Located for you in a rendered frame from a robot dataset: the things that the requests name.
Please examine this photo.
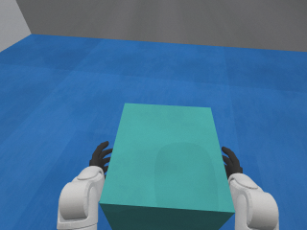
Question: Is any left robot forearm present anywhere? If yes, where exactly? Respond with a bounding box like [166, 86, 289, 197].
[57, 166, 105, 230]

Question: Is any right robot forearm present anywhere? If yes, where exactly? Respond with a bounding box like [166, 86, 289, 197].
[227, 172, 279, 230]

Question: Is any left robot hand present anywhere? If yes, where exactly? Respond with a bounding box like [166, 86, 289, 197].
[89, 141, 113, 179]

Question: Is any right robot hand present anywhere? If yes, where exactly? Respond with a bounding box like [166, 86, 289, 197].
[222, 146, 243, 180]

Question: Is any carton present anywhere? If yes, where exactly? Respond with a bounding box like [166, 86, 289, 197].
[99, 103, 235, 230]

